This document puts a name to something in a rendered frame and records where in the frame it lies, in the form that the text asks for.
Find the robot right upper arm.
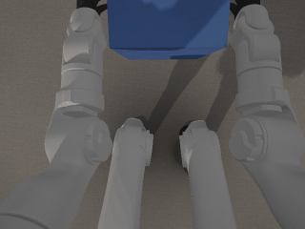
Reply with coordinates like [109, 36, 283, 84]
[228, 115, 305, 229]

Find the robot right hand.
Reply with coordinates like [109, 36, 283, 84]
[230, 0, 260, 20]

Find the robot right forearm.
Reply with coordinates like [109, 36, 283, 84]
[230, 4, 301, 130]

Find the carton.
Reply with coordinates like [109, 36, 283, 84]
[107, 0, 231, 60]

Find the robot left shin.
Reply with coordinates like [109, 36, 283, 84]
[112, 118, 147, 154]

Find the robot left forearm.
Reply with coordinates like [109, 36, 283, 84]
[44, 7, 107, 152]

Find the robot left upper arm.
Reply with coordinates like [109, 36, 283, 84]
[0, 116, 112, 229]

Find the robot right thigh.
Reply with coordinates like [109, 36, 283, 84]
[179, 127, 237, 229]

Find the robot left hand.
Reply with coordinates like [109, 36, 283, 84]
[76, 0, 108, 16]

